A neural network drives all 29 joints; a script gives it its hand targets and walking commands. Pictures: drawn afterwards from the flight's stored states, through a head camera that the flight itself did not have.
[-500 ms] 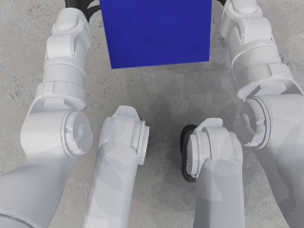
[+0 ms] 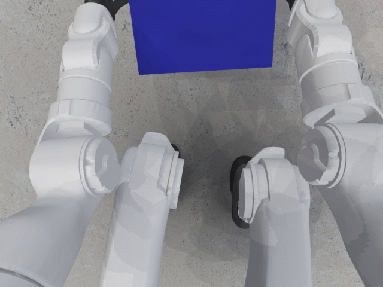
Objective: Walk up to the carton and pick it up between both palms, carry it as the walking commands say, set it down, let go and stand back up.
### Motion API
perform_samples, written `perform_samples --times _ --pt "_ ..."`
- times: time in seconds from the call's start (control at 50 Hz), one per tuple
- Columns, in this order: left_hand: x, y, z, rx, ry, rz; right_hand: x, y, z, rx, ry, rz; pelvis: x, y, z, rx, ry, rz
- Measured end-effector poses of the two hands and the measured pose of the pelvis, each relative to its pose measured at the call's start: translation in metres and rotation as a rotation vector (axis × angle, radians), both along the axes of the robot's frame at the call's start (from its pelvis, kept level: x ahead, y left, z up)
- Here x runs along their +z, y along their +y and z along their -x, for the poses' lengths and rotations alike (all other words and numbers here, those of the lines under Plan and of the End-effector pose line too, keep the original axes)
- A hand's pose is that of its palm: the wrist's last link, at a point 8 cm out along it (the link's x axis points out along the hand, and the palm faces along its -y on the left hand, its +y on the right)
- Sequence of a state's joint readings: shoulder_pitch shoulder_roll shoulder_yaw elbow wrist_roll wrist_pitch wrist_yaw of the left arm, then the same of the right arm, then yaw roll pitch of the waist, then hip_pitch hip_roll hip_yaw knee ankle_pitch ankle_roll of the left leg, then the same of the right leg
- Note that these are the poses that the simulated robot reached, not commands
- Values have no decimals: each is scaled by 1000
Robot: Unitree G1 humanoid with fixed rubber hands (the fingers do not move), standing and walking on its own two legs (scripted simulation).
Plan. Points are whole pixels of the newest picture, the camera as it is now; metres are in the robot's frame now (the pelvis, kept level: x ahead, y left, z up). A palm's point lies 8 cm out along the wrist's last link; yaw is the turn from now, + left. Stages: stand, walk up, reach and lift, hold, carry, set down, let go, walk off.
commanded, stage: set down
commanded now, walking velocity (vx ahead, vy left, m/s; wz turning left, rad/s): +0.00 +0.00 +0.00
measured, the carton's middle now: out of the picture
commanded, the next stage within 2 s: none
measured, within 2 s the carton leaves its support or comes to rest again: rests again in 0.20 s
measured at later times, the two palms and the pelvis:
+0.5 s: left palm (107, 18) +0.50 +0.20 -0.18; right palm (299, 2) +0.55 -0.10 -0.19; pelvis +0.00 -0.01 -0.01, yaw +0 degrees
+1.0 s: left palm (96, 25) +0.49 +0.22 -0.18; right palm (313, 16) +0.53 -0.13 -0.20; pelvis -0.01 -0.01 -0.01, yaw +1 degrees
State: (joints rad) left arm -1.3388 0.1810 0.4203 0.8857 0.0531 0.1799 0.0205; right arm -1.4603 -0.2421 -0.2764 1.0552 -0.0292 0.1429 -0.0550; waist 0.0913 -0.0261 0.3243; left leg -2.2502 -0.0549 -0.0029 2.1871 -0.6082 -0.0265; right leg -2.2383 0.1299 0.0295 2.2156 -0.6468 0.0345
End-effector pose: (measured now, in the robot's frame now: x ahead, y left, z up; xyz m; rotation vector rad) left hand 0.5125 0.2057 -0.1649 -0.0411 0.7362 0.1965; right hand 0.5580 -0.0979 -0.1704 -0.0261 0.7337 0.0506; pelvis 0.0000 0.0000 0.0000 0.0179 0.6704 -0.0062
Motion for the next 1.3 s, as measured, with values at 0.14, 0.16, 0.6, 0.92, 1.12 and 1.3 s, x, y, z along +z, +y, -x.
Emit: perform_samples --times 0.14,0.16,0.6,0.92,1.12,1.3 --pt "-5 -1 5 0 15 2 -6 -1 2 14 7 -7 -2 -6 -2 4 0 -15" --pt "-6 -2 6 -3 18 5 -7 -1 2 14 10 -2 -2 -7 -2 4 -1 -17" --pt "-16 -2 14 -29 40 7 -15 -2 10 31 27 46 -10 -5 7 -3 -65 -10" --pt "-21 5 22 20 34 -53 -24 -19 21 -8 33 53 -9 -4 12 8 -73 -10" --pt "-19 31 28 80 37 -67 -26 -36 19 -3 19 83 -10 -8 16 13 -73 -17" --pt "-12 25 15 57 -15 -47 -2 -25 -2 -12 -67 53 -9 -4 18 20 -83 -4"
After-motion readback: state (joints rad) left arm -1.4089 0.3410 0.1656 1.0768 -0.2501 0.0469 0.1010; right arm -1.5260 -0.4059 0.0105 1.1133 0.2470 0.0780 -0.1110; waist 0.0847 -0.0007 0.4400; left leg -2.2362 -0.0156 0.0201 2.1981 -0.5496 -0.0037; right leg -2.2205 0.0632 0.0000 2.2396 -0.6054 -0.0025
